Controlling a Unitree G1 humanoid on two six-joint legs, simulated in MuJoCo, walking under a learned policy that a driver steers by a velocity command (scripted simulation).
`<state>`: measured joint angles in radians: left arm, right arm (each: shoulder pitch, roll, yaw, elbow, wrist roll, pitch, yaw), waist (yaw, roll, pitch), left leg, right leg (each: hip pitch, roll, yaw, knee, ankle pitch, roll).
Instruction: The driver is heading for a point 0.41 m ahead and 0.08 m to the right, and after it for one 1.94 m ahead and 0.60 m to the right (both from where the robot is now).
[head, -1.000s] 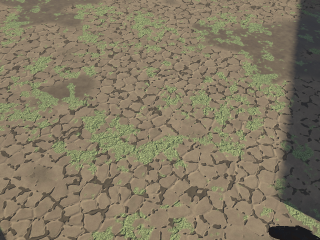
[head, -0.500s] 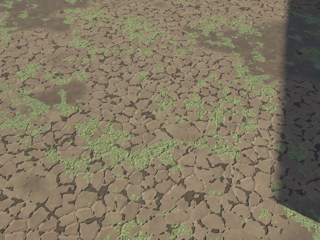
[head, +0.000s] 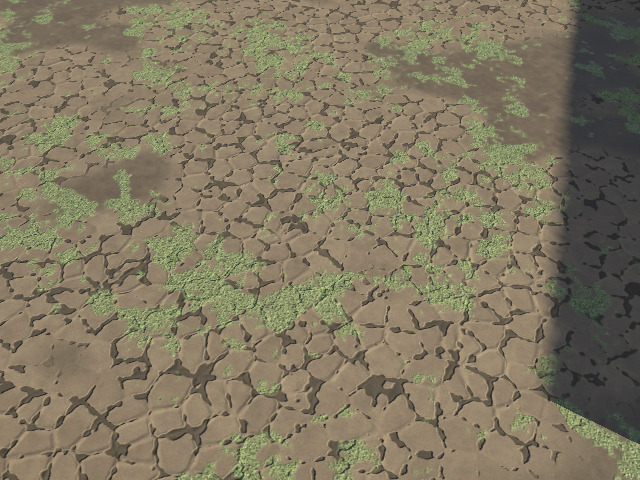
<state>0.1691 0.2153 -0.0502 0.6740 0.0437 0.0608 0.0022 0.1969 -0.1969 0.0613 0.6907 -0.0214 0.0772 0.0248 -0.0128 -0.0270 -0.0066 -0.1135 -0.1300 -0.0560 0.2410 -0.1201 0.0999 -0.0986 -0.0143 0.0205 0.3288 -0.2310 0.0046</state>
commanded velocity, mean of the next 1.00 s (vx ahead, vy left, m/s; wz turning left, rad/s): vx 0.06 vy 0.00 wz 0.00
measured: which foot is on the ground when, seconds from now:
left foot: down 0.00-1.00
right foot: down 0.00-1.00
